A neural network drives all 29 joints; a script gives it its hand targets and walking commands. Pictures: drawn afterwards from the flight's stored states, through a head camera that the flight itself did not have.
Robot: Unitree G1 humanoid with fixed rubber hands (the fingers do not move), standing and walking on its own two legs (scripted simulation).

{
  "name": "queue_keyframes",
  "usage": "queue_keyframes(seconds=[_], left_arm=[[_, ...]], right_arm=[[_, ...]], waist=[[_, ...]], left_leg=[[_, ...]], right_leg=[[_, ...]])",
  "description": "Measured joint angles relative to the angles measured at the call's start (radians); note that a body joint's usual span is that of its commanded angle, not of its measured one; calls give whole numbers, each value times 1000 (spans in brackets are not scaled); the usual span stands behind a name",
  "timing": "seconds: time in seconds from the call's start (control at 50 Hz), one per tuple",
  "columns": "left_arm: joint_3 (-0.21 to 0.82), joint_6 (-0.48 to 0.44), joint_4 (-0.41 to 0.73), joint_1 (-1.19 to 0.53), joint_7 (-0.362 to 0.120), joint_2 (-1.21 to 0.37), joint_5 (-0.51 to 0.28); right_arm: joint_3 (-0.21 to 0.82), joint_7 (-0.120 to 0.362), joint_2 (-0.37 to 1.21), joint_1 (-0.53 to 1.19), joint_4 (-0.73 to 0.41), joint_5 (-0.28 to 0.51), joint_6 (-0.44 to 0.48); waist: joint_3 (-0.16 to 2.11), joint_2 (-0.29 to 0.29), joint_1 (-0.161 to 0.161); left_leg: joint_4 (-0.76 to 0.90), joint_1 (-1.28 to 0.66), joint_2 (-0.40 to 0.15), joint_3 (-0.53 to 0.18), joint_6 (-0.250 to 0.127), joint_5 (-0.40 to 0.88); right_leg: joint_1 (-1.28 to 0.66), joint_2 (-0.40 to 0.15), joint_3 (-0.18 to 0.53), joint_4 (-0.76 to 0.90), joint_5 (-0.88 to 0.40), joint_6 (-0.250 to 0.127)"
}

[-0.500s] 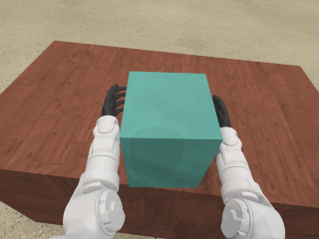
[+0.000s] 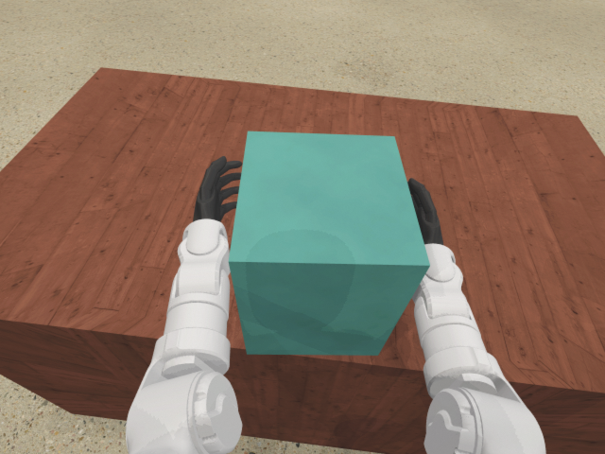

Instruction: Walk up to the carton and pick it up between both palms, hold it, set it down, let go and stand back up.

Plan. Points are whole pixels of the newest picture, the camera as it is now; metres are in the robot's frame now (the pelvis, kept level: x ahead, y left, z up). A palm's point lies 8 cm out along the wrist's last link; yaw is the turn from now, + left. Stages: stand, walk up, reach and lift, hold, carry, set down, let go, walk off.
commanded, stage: reach and lift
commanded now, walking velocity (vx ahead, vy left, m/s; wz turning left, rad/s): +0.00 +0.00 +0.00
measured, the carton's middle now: (317, 250) +0.39 +0.00 +0.05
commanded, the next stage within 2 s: none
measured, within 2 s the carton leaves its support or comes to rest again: leaves its support in 0.44 s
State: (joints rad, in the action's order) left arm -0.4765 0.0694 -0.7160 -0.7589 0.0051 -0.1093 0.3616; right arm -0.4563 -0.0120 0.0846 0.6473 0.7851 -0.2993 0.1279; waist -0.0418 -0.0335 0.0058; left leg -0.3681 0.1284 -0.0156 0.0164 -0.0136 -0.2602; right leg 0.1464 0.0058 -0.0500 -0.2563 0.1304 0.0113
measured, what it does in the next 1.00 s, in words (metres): stands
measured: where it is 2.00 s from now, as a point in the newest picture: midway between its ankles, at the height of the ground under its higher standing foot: outside the picture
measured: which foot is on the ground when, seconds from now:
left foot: down 0.00-1.00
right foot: down 0.00-1.00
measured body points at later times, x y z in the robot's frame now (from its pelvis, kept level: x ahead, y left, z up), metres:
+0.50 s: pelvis +0.00 -0.01 +0.00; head +0.01 +0.03 +0.45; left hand +0.41 +0.15 +0.10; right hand +0.39 -0.15 +0.09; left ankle -0.04 +0.10 -0.75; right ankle +0.00 -0.13 -0.75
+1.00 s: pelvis -0.03 -0.02 +0.00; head -0.04 +0.03 +0.45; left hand +0.39 +0.15 +0.14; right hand +0.37 -0.15 +0.12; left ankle -0.04 +0.10 -0.75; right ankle +0.00 -0.13 -0.75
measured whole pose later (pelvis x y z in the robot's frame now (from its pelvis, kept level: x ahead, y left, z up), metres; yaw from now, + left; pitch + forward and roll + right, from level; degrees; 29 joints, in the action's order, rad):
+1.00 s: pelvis -0.03 -0.02 +0.00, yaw +2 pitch -3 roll -1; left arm -0.41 0.15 -0.74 -0.79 0.01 -0.06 0.34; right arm -0.44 -0.09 0.08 0.67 0.93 -0.23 0.21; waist -0.03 -0.09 0.01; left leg -0.31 0.06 -0.01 -0.02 0.00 -0.19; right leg 0.07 0.00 -0.09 -0.21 0.08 -0.01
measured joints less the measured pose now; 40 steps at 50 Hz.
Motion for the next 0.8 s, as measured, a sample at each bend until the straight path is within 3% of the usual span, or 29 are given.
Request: queue_keyframes(seconds=[0.3,0.58,0.8], left_arm=[[8,2,3,12,-12,3,3],[33,-96,-78,9,6,29,-2],[56,-49,-90,-33,16,53,-18]], right_arm=[[-5,-14,10,-19,12,-9,38],[-21,-72,-3,-6,154,-28,199],[-24,-81,-10,37,194,-3,186]], waist=[[21,-9,3],[42,-32,-3],[45,-47,-13]], left_leg=[[16,5,-2,-15,6,9],[26,-8,0,-33,12,29],[43,-18,2,-37,17,57]], right_leg=[[-1,2,-15,15,-3,-6],[-29,1,-35,42,-25,-13],[-42,-1,-40,62,-52,-18]])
